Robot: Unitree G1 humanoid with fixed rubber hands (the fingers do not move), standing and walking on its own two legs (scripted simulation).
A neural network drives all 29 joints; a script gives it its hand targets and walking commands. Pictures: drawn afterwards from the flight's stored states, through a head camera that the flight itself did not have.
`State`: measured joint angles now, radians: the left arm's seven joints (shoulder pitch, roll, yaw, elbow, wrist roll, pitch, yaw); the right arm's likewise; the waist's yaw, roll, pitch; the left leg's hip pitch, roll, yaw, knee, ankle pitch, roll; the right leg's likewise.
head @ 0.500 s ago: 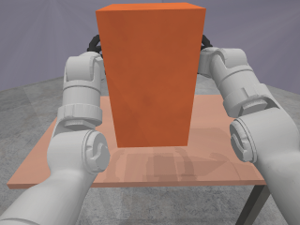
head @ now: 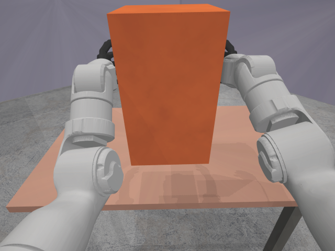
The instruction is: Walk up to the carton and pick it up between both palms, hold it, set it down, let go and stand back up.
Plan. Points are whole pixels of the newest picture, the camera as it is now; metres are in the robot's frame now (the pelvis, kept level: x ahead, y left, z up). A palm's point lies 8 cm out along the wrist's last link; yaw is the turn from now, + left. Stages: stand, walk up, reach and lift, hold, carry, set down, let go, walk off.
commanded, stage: hold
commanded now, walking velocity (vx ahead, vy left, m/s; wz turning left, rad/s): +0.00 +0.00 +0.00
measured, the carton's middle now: (168, 86) +0.35 +0.00 +0.31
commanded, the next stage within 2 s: set down in 0.80 s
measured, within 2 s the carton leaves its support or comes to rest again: neither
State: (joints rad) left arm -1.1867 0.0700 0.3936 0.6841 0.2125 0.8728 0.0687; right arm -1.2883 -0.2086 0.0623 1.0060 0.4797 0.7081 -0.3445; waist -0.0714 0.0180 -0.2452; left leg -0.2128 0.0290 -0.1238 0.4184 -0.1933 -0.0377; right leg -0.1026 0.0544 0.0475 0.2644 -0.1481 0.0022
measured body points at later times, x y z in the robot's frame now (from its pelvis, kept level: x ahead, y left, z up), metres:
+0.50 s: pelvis +0.00 +0.00 +0.00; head -0.10 +0.02 +0.44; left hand +0.39 +0.13 +0.34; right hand +0.38 -0.14 +0.34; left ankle +0.02 +0.14 -0.75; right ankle +0.00 -0.13 -0.75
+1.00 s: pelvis +0.00 +0.01 +0.00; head -0.09 +0.03 +0.44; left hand +0.40 +0.13 +0.36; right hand +0.38 -0.14 +0.36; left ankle +0.02 +0.14 -0.75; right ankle +0.00 -0.13 -0.75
